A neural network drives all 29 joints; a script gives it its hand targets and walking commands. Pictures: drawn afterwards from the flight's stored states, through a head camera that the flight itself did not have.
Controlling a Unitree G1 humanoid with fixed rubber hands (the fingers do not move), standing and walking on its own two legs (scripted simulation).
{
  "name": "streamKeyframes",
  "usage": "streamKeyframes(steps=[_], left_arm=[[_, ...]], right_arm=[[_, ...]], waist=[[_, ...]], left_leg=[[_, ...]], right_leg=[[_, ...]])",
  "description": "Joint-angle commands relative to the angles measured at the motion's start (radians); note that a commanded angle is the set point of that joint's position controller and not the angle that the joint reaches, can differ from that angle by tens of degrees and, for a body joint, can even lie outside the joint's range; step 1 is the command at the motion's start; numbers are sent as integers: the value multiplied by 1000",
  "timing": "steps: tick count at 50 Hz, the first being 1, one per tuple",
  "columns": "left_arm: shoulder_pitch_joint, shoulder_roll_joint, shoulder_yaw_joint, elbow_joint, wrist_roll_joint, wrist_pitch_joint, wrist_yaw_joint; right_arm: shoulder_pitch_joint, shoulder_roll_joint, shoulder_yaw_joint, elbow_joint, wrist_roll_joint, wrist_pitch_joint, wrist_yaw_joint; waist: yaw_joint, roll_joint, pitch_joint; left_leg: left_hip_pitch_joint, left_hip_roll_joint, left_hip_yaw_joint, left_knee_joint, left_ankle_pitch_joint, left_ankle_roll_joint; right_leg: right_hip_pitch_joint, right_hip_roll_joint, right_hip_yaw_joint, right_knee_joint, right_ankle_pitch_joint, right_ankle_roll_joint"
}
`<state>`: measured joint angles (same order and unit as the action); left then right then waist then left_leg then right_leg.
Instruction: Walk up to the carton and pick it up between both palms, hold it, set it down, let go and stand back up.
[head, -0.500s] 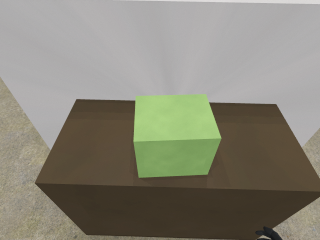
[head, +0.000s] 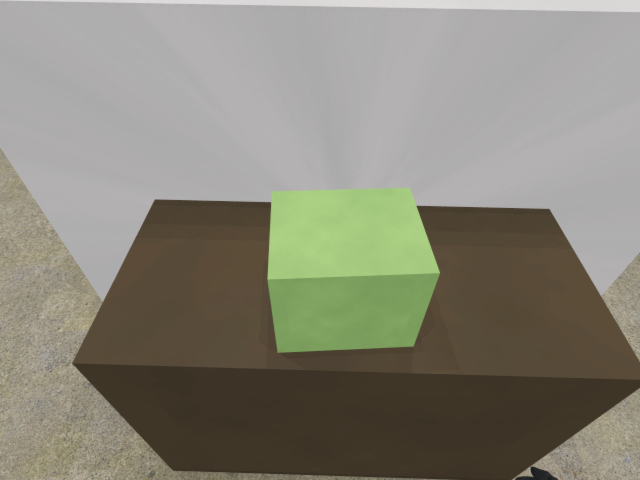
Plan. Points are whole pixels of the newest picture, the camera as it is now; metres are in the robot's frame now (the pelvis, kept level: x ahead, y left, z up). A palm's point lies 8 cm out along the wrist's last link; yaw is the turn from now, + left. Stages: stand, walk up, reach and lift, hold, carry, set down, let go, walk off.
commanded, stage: stand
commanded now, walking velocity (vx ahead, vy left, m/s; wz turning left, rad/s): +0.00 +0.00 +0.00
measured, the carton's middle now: (343, 270) +0.47 -0.02 -0.03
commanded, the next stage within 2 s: none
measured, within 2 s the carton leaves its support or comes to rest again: neither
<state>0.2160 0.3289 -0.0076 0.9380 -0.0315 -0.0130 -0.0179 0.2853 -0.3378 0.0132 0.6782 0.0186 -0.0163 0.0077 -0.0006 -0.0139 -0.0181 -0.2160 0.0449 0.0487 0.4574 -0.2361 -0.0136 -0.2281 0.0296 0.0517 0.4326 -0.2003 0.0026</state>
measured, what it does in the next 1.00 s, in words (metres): stands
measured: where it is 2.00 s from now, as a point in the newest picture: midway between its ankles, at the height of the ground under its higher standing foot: outside the picture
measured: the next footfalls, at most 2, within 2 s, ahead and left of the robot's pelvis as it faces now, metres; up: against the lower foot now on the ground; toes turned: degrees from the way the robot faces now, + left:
none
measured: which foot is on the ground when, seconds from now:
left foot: down 0.00-1.00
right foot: down 0.00-1.00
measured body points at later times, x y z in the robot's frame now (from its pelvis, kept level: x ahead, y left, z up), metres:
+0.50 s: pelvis -0.01 +0.00 +0.00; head -0.03 +0.01 +0.45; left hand +0.06 +0.28 -0.13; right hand +0.09 -0.29 -0.10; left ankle +0.00 +0.13 -0.74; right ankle +0.02 -0.12 -0.74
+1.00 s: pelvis -0.02 +0.00 +0.00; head -0.03 +0.01 +0.45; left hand +0.05 +0.28 -0.14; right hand +0.08 -0.29 -0.10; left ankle +0.00 +0.13 -0.74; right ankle +0.02 -0.12 -0.74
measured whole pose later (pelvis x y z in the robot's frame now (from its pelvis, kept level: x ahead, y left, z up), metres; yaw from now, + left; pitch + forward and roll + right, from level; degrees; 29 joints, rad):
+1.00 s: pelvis -0.02 +0.00 +0.00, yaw +0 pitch -2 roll +0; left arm 0.22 0.33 -0.01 1.02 -0.03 -0.02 -0.02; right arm 0.29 -0.34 0.01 0.78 0.02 -0.02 0.01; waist 0.00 -0.01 -0.02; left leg -0.22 0.04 0.05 0.46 -0.21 -0.01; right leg -0.23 0.03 0.05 0.43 -0.18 0.00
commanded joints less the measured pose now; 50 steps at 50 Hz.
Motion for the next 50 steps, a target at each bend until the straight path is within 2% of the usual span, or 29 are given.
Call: streamKeyframes(steps=[1, 2, 9, 10, 11, 12, 14, 18, 19, 20, 21, 22, 24, 25, 27, 28, 30, 32, 33, 34, 36, 38, 41, 44, 45, 46, 47, 48, 50], left_arm=[[-84, 266, 63, -66, 65, -33, 0], [-64, 259, 63, -59, 70, -36, -1], [-44, 243, 52, -33, 65, -35, 1], [-74, 250, 49, -30, 61, -42, 4], [-52, 249, 65, -35, 73, -41, 4], [-61, 258, 64, -15, 60, -38, 5], [-53, 236, 56, -19, 60, -31, -3], [-56, 268, 58, -6, 63, -31, 11], [-60, 237, 53, -1, 60, -32, 8], [-54, 249, 49, -3, 67, -28, 7], [-46, 234, 56, -6, 55, -28, 5], [-86, 249, 52, -1, 63, -34, 9], [-113, 257, 52, -8, 66, -32, 7], [-78, 258, 58, -2, 64, -32, 3], [-70, 265, 58, 11, 65, -41, 1], [-70, 268, 53, 21, 64, -34, 0], [-74, 247, 52, 7, 69, -33, 0], [-111, 283, 61, 7, 78, -29, 0], [-89, 258, 68, 10, 70, -29, -1], [-100, 236, 53, 6, 72, -28, 0], [-55, 221, 55, 17, 61, -33, -7], [-69, 250, 55, 27, 65, -34, -4], [-73, 245, 61, 28, 54, -31, -3], [-73, 247, 61, 37, 64, -41, -1], [-92, 258, 56, 28, 66, -36, 2], [-76, 228, 53, 24, 54, -31, 1], [-106, 266, 60, 28, 68, -31, 11], [-83, 237, 57, 21, 52, -29, 8], [-82, 260, 60, 27, 57, -33, 5]], right_arm=[[-25, -212, -82, 33, -44, -33, -17], [-9, -198, -76, 48, -52, -29, -20], [-10, -229, -76, 77, -51, -34, -10], [-18, -255, -88, 80, -48, -38, -16], [-46, -235, -86, 69, -57, -37, -14], [-48, -238, -86, 82, -50, -29, -16], [-57, -247, -84, 97, -45, -40, -13], [-36, -257, -85, 107, -46, -39, -14], [-28, -237, -76, 102, -46, -40, -10], [-41, -238, -79, 98, -40, -38, -13], [-43, -243, -79, 107, -46, -37, -16], [-46, -252, -88, 110, -45, -35, -16], [-57, -238, -81, 116, -51, -32, -22], [-76, -252, -89, 107, -46, -36, -17], [-32, -212, -78, 127, -48, -36, -9], [-24, -247, -78, 121, -48, -30, -12], [-7, -221, -72, 138, -50, -33, -13], [-26, -210, -74, 118, -51, -30, -15], [-33, -255, -81, 129, -57, -38, -12], [-63, -240, -81, 122, -56, -34, -8], [-33, -250, -79, 143, -50, -33, -10], [-66, -261, -90, 139, -53, -32, -10], [-12, -234, -73, 158, -41, -38, -9], [-29, -246, -75, 148, -48, -31, -19], [-56, -256, -74, 145, -39, -32, -18], [-47, -250, -80, 147, -48, -34, -12], [-38, -207, -69, 147, -42, -28, -9], [-34, -210, -63, 146, -39, -31, -7], [-19, -209, -60, 145, -40, -29, -12]], waist=[[0, 25, -73], [5, -22, -47], [-5, 16, -58], [-3, -56, -63], [19, 30, -63], [12, -6, -60], [25, 20, -71], [4, 24, -5], [-2, -20, -53], [-4, -17, -27], [26, -15, -67], [5, 33, -21], [-7, -34, -11], [16, 52, 11], [-1, -20, 3], [-12, 43, 56], [-3, -8, 47], [-19, -40, 37], [9, 8, 57], [0, 27, 15], [19, -5, 1], [9, 27, 69], [6, -39, 25], [11, 55, -5], [-13, 19, 9], [4, 4, 15], [-19, 12, 7], [9, 10, -15], [3, 52, 5]], left_leg=[[67, 87, -90, -80, 95, 63], [66, 80, -98, -74, 107, 62], [100, 71, -89, -77, 78, 59], [86, 76, -109, -90, 71, 64], [72, 72, -89, -83, 95, 62], [65, 79, -110, -85, 106, 73], [76, 81, -95, -78, 107, 54], [55, 79, -124, -105, 23, 64], [72, 84, -122, -96, 32, 65], [69, 83, -110, -104, 30, 65], [81, 91, -129, -95, 65, 68], [41, 73, -100, -106, 39, 52], [76, 88, -117, -118, -13, 60], [29, 98, -145, -143, -69, 64], [37, 73, -114, -123, -30, 64], [49, 73, -97, -108, -41, 61], [21, 65, -106, -104, -79, 60], [16, 56, -105, -124, -69, 49], [-1, 68, -131, -125, -129, 65], [7, 73, -122, -139, -143, 63], [18, 74, -121, -132, -82, 58], [5, 61, -108, -124, -64, 55], [22, 72, -119, -99, -11, 57], [26, 74, -118, -121, 4, 67], [37, 76, -116, -119, 1, 61], [50, 79, -112, -105, -15, 56], [44, 78, -118, -120, 14, 59], [53, 87, -124, -105, 41, 62], [37, 62, -97, -107, 12, 57]], right_leg=[[60, -140, 104, -66, 112, -41], [58, -124, 92, -56, 107, -49], [21, -130, 106, -78, 92, -46], [36, -129, 104, -66, 90, -30], [53, -121, 102, -77, 97, -28], [59, -123, 98, -65, 54, -29], [56, -134, 106, -57, 143, -47], [17, -117, 100, -74, 65, -31], [36, -120, 99, -83, 55, -31], [27, -123, 94, -70, 68, -31], [64, -123, 98, -69, 112, -32], [54, -132, 98, -59, 143, -24], [6, -121, 104, -87, 32, -28], [9, -107, 90, -92, 10, -27], [14, -116, 97, -83, -36, -32], [-46, -134, 139, -118, -71, -41], [-51, -133, 140, -147, -127, -41], [-37, -116, 113, -119, -123, -33], [-29, -121, 126, -120, -90, -39], [-5, -117, 104, -100, -68, -32], [23, -113, 89, -83, -42, -33], [-28, -108, 103, -112, -53, -24], [0, -132, 131, -117, -4, -42], [42, -130, 127, -95, 52, -37], [10, -134, 122, -86, 63, -42], [25, -121, 106, -95, 82, -37], [16, -126, 111, -90, 45, -37], [40, -124, 100, -77, 61, -42], [21, -116, 116, -106, 12, -30]])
